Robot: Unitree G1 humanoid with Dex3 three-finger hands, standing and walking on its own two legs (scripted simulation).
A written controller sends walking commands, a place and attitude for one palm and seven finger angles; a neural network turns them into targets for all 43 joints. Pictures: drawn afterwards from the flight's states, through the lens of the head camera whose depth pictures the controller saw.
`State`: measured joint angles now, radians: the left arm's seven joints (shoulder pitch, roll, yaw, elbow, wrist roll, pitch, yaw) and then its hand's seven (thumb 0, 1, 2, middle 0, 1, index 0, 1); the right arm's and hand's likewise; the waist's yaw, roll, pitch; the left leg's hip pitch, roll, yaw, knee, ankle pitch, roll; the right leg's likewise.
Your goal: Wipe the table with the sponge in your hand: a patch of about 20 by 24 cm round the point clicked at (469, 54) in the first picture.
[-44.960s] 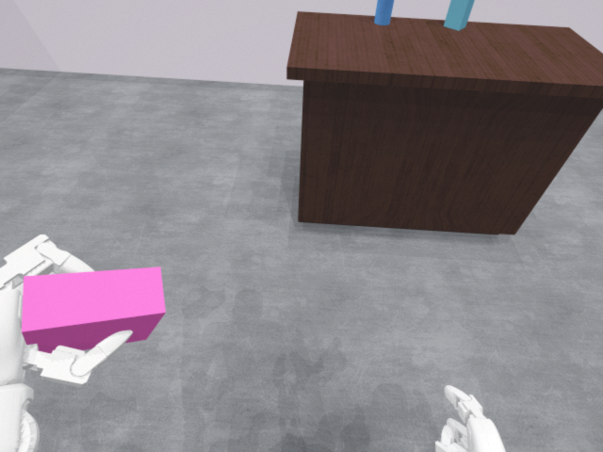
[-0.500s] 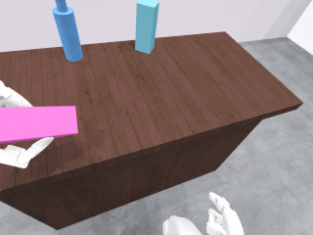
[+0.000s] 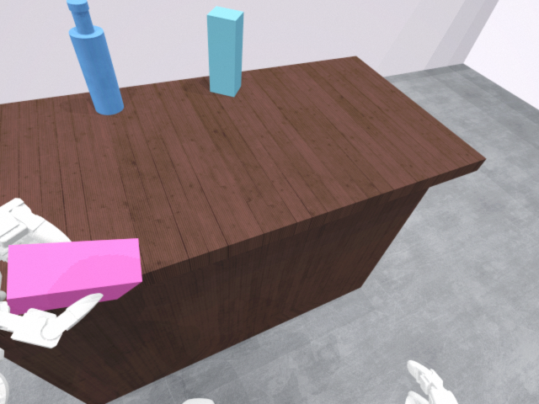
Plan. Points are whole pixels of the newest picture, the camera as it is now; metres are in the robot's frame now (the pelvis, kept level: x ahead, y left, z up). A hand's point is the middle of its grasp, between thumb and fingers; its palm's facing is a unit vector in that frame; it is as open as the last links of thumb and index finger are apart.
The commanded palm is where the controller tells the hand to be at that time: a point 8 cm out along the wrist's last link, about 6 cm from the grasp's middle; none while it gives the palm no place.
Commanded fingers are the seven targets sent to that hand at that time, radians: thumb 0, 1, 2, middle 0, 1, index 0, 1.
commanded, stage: come to a stop and stand still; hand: left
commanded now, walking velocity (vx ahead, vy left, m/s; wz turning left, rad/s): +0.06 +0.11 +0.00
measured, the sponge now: (91, 275) +0.22 +0.22 +0.13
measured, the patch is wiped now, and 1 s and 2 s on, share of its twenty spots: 0.00 0.00 0.00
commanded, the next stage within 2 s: look again from close up in 0.12 s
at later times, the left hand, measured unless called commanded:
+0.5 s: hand (3, 311) +0.18 +0.28 +0.15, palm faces +0.43 -0.80 -0.41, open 9.1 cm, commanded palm +0.13 +0.30 +0.19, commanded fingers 0.00 0.10 1.30 -1.20 -1.60 -1.20 -1.60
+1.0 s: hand out of the picture +0.20 +0.30 +0.16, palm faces +0.47 -0.81 -0.36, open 9.1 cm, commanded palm +0.13 +0.33 +0.19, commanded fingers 0.00 0.10 1.30 -1.20 -1.60 -1.20 -1.60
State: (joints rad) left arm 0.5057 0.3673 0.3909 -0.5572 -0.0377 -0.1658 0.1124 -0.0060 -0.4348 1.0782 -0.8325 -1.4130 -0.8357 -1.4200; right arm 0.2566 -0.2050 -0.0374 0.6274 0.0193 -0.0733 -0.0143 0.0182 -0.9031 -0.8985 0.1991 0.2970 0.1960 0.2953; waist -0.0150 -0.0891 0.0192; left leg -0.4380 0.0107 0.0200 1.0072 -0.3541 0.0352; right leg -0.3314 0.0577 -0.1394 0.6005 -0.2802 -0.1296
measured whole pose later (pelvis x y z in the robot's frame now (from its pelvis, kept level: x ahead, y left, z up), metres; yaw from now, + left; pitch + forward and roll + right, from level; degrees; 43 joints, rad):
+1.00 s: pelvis +0.00 +0.04 +0.01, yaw +5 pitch -2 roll -2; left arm 0.43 0.33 0.33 -0.48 -0.04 -0.11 0.12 -0.01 -0.44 1.08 -0.83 -1.41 -0.83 -1.42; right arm 0.27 -0.18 0.02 0.62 0.02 -0.10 -0.02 0.02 -0.90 -0.90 0.20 0.30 0.20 0.30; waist 0.02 0.00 0.08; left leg -0.23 0.05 -0.01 0.61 -0.34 -0.01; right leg -0.23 0.05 -0.11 0.51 -0.23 -0.06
